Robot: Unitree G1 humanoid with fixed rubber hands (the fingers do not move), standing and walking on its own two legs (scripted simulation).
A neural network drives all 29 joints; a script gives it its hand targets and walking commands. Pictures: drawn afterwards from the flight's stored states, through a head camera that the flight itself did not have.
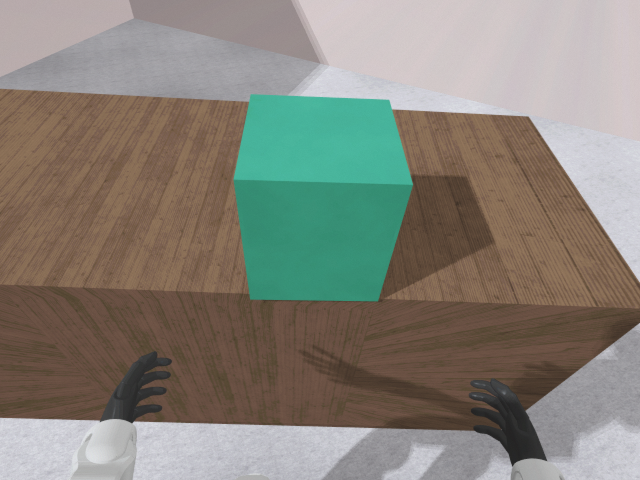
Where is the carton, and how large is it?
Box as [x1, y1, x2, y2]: [233, 94, 412, 300]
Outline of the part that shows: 251,94 233,179 250,299 377,300 412,186 389,100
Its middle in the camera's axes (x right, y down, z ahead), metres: +0.00 -0.05 +0.61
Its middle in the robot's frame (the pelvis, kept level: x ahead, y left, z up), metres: +0.50 +0.03 +0.06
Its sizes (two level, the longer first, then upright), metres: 0.210 0.200 0.250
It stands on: a pedestal, 0.69 m high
